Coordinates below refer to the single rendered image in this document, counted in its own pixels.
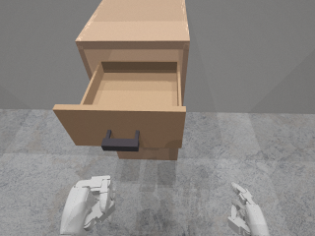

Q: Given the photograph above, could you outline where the drawer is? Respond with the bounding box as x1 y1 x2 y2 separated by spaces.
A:
52 60 186 148

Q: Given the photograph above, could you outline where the robot left hand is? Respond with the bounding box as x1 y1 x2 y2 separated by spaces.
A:
59 175 117 236

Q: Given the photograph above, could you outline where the handle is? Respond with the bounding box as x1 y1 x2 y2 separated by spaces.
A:
101 130 140 151

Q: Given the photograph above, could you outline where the cabinet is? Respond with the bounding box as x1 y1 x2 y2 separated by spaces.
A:
75 0 190 161

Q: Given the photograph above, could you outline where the robot right hand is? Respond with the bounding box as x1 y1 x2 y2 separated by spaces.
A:
227 182 270 236

